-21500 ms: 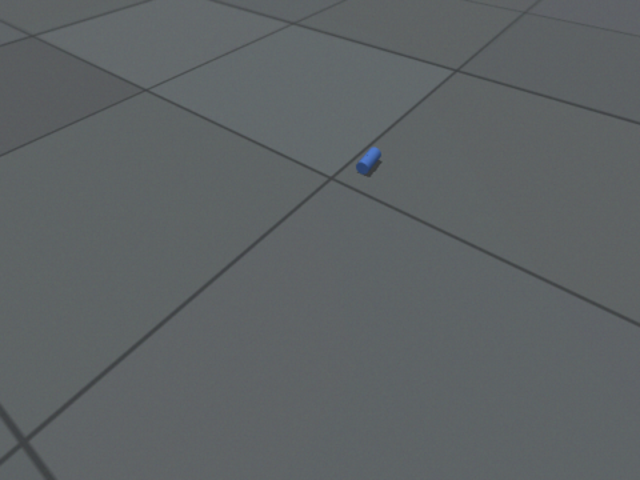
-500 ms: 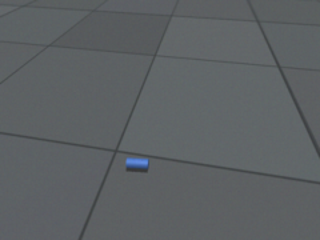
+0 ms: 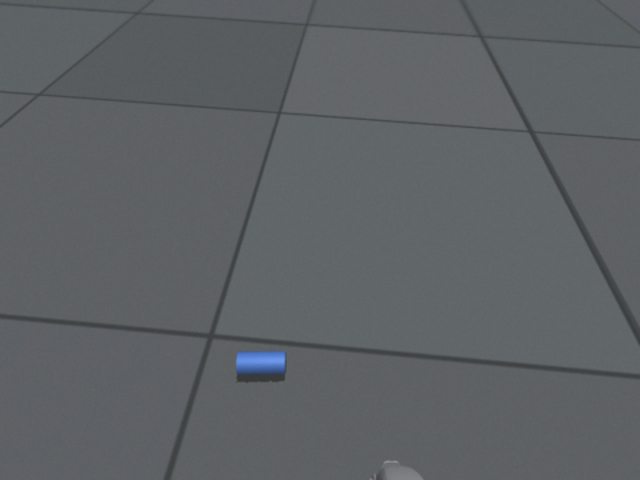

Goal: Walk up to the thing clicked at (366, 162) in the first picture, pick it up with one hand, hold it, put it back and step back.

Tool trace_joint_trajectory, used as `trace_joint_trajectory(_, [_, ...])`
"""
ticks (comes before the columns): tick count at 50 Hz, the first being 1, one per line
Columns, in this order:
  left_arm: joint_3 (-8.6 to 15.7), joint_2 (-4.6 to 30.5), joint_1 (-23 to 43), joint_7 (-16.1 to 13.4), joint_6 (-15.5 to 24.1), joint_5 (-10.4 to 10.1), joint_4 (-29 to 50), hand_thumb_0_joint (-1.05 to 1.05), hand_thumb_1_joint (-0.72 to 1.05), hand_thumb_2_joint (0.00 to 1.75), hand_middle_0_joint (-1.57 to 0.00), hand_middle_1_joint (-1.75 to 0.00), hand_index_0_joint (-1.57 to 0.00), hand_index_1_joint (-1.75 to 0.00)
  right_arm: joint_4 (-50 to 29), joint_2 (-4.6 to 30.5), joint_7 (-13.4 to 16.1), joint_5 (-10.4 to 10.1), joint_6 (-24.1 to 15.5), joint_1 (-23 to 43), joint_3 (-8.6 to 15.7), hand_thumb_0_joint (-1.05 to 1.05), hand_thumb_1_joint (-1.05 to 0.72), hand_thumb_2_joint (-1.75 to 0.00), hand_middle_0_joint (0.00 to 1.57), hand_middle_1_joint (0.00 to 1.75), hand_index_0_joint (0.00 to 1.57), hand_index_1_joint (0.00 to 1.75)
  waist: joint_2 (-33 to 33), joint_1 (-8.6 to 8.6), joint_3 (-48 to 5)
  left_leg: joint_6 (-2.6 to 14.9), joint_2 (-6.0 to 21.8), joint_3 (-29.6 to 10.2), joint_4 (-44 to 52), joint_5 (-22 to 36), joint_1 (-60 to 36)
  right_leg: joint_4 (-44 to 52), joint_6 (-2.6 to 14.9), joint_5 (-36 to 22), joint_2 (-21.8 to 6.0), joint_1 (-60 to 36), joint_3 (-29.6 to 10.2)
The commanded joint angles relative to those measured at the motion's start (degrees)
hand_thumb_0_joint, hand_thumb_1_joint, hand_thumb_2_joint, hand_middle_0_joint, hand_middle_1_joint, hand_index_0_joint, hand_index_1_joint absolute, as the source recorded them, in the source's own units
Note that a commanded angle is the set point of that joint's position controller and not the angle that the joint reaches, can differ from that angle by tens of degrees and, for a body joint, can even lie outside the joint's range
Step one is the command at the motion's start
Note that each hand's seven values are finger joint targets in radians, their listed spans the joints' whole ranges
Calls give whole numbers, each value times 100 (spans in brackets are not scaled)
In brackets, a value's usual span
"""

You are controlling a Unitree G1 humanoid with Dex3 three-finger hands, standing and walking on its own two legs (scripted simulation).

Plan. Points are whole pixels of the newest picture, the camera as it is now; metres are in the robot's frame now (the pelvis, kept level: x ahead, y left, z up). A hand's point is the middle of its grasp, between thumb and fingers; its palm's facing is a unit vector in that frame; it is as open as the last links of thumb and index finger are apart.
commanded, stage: walk up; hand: left
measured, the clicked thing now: (261, 362) +0.61 +0.18 -0.74
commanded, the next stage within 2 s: none
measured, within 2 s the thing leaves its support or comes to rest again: neither
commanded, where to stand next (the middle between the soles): +0.23 -0.06 m, yaw +1 degrees
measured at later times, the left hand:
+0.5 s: hand (184, 410) +0.26 +0.22 -0.15, palm faces -0.03 -0.93 -0.36, open 7.3 cm
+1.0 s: hand (172, 473) +0.18 +0.22 -0.17, palm faces -0.03 -0.91 -0.42, open 7.3 cm
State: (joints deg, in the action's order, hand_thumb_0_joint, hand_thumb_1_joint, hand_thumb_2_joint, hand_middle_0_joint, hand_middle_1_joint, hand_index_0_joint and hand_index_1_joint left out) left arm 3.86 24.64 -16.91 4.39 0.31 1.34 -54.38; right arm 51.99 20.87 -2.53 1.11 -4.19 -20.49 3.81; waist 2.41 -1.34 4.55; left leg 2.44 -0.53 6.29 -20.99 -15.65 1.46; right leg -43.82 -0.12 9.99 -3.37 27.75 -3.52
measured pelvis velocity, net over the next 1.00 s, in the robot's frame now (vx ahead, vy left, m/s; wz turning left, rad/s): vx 0.15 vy -0.05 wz -0.04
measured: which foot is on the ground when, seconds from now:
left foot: down 0.00-0.18, up 0.20-0.52, down 0.54-0.94, up 0.96-1.00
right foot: up 0.00-0.12, down 0.14-0.58, up 0.60-0.86, down 0.88-1.00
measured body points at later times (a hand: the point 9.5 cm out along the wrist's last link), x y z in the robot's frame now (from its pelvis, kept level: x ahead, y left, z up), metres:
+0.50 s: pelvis +0.17 -0.03 -0.01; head +0.20 -0.04 +0.43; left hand +0.26 +0.27 -0.12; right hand +0.24 -0.36 -0.13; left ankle +0.25 +0.10 -0.72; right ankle +0.17 -0.14 -0.74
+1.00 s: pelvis +0.15 -0.05 -0.02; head +0.17 -0.07 +0.42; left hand +0.18 +0.27 -0.14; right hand +0.27 -0.36 -0.14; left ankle +0.23 +0.08 -0.73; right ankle +0.12 -0.18 -0.74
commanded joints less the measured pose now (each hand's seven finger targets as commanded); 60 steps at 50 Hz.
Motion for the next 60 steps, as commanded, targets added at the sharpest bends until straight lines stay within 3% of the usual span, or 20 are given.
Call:
trace_joint_trajectory(1, [196, 761, 789, 1, 236, -6, 803, 0, 90, 90, -20, -30, -20, -30, -569, 1606, 92, -42, -139, -139, 425, 0, -90, -90, 20, 30, 20, 30, -789, -209, 374, 665, 1341, -815, 707, 1071, 314, 861, 127, -260, -49, 65, 429])
trace_joint_trajectory(7, [355, 921, -194, -130, 370, -1, 699, 0, 90, 90, -20, -30, -20, -30, -879, 1426, 159, -72, -52, -172, 306, 0, -90, -90, 20, 30, 20, 30, -197, 400, -537, 466, 1079, -481, -1622, 2921, 600, 1677, 491, 19, 289, -2189, 648])
trace_joint_trajectory(8, [496, 1249, -730, -189, 407, 36, 601, 0, 90, 90, -20, -30, -20, -30, -948, 1104, 172, -103, -73, -428, 203, 0, -90, -90, 20, 30, 20, 30, 714, 586, -1056, 244, 692, -297, -3053, 1930, 1303, 1907, 726, 65, -404, -3142, -361])
trace_joint_trajectory(9, [564, 1592, -934, -235, 425, 2, 721, 0, 90, 90, -20, -30, -20, -30, -1034, 837, 175, -136, -72, -686, 77, 0, -90, -90, 20, 30, 20, 30, 1615, 567, -1335, -1, -112, -229, -4104, -1129, 2674, 2221, 1315, -120, -1723, -4079, -2546])
trace_joint_trajectory(11, [563, 1574, -683, -287, 354, -180, 789, 0, 90, 90, -20, -30, -20, -30, -833, 1529, 292, -94, -10, -325, 233, 0, -90, -90, 20, 30, 20, 30, 765, 661, -709, -6, 75, -914, -4881, -1703, 3108, 2475, 1881, -508, -2054, -3300, -2888])
trace_joint_trajectory(14, [384, 1153, -191, -362, 371, -222, 995, 0, 90, 90, -20, -30, -20, -30, -714, 1248, 230, -182, -6, -438, 181, 0, -90, -90, 20, 30, 20, 30, 447, 264, -269, -60, 257, -1173, -4582, -968, 2689, 2336, 1402, -2034, -1248, -2267, -966])
trace_joint_trajectory(20, [199, 870, 405, -468, 343, -49, 1268, 0, 90, 90, -20, -30, -20, -30, -619, 960, 283, -149, 56, -298, 120, 0, -90, -90, 20, 30, 20, 30, 579, 107, -187, -439, 199, -649, -2718, -132, 2023, 2018, 1382, -3927, -881, -1445, 275])
trace_joint_trajectory(27, [79, 862, 702, -477, -39, -213, 1247, 0, 90, 90, -20, -30, -20, -30, -468, 1317, 425, 10, 56, -134, 265, 0, -90, -90, 20, 30, 20, 30, -43, -81, -554, -51, 293, -776, -892, 2093, 637, 433, 711, -1048, -582, -590, 89])
trace_joint_trajectory(29, [51, 627, 209, -524, -183, -343, 1132, 0, 90, 90, -20, -30, -20, -30, -667, 1897, 448, -3, 62, 174, 338, 0, -90, -90, 20, 30, 20, 30, -1295, 117, -912, 1004, 2173, -3237, -187, 3791, 764, -1402, 209, 2459, 722, -489, 157])
trace_joint_trajectory(30, [99, 824, 50, -597, -274, -315, 980, 0, 90, 90, -20, -30, -20, -30, -710, 2000, 466, -52, 77, 441, 354, 0, -90, -90, 20, 30, 20, 30, -1418, 130, -1011, 1576, 2529, -3678, -221, 3360, 903, -2083, 188, 2804, 498, -661, -249])
trace_joint_trajectory(31, [93, 893, 138, -607, -291, -271, 881, 0, 90, 90, -20, -30, -20, -30, -696, 1844, 495, -53, 104, 637, 336, 0, -90, -90, 20, 30, 20, 30, -1178, 147, -868, 1584, 2343, -3435, -207, 3064, 1146, -2302, 185, 2713, 419, -631, -420])
trace_joint_trajectory(35, [162, 906, 145, -514, -268, -239, 668, 0, 90, 90, -20, -30, -20, -30, -744, 1601, 506, -47, 193, 968, 246, 0, -90, -90, 20, 30, 20, 30, -1131, 212, -889, 964, 1472, -1780, -509, 2282, 1378, -2122, 195, 2200, 540, -658, -318])
trace_joint_trajectory(43, [149, 671, -490, -576, 50, -111, 30, 0, 90, 90, -20, -30, -20, -30, -755, 1478, 267, 36, 499, 1448, 201, 0, -90, -90, 20, 30, 20, 30, -1298, 415, -981, 798, 1242, -1554, -1272, 705, 1423, 1814, 53, 957, 409, -1763, 563])
trace_joint_trajectory(45, [217, 1132, 22, -627, 202, 81, 244, 0, 90, 90, -20, -30, -20, -30, -778, 920, 231, -125, 533, 1415, 8, 0, -90, -90, 20, 30, 20, 30, 127, 252, -465, 117, 517, -1035, -2327, 447, 2482, 2588, 385, 939, -725, -1658, -1544])
trace_joint_trajectory(47, [311, 1967, 921, -623, 195, 118, 502, 0, 90, 90, -20, -30, -20, -30, -645, 1329, 316, -85, 547, 1650, 198, 0, -90, -90, 20, 30, 20, 30, 886, 182, 152, -168, 165, -1350, -3117, -1523, 1938, 2707, 1455, 796, -2000, 171, -2676])
trace_joint_trajectory(50, [146, 1110, 1129, -598, 266, 37, 468, 0, 90, 90, -20, -30, -20, -30, -350, 1105, 206, -149, 435, 1504, 146, 0, -90, -90, 20, 30, 20, 30, 537, -11, 202, -101, 95, -1053, -2322, -674, 1916, 1994, 800, -895, -911, -836, -632])
trace_joint_trajectory(53, [162, 1188, 703, -562, 284, -19, 354, 0, 90, 90, -20, -30, -20, -30, -228, 982, 202, -113, 357, 1393, 34, 0, -90, -90, 20, 30, 20, 30, 886, 161, -277, -74, 38, -622, -1138, 120, 1387, 1382, 546, -2142, -694, -1593, -408])
trace_joint_trajectory(56, [79, 900, 653, -539, 208, -82, 421, 0, 90, 90, -20, -30, -20, -30, -11, 1267, 258, -11, 239, 1182, 128, 0, -90, -90, 20, 30, 20, 30, 310, 158, -825, 202, 594, -1416, -566, 1852, 308, 834, 247, -1135, -368, -1268, -44])
trace_joint_trajectory(58, [33, 783, 514, -568, 179, -102, 173, 0, 90, 90, -20, -30, -20, -30, 9, 1458, 216, -95, 244, 1492, 140, 0, -90, -90, 20, 30, 20, 30, -333, 334, -975, 628, 1229, -2291, -559, 1172, 849, 1092, 144, 870, 10, -1526, 196])
trace_joint_trajectory(60, [42, 938, 624, -551, 230, -38, 107, 0, 90, 90, -20, -30, -20, -30, 58, 1275, 176, -96, 305, 1727, 24, 0, -90, -90, 20, 30, 20, 30, -196, 346, -756, 229, 715, -1596, -665, 539, 1351, 2105, 287, 1245, -303, -1884, -261])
